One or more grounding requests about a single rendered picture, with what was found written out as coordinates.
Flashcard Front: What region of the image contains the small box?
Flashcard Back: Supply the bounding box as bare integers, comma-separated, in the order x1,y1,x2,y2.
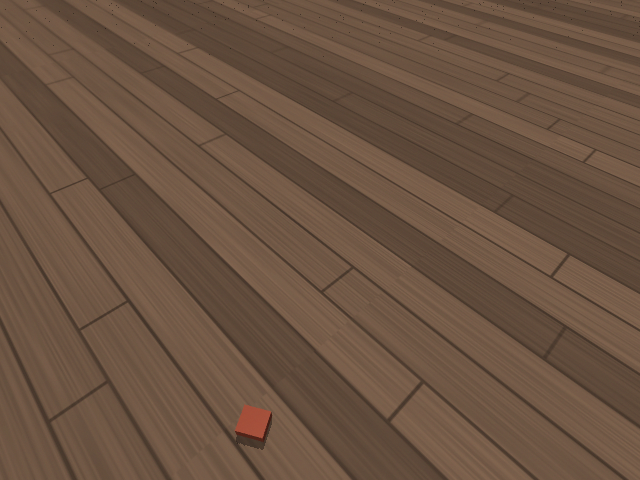
235,405,272,442

